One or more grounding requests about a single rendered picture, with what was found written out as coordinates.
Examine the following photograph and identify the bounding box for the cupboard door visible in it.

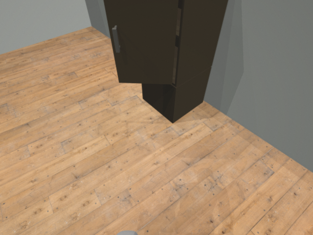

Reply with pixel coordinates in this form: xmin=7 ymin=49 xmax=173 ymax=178
xmin=104 ymin=0 xmax=179 ymax=84

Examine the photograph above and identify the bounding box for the handle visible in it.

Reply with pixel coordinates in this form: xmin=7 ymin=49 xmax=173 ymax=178
xmin=112 ymin=25 xmax=120 ymax=53

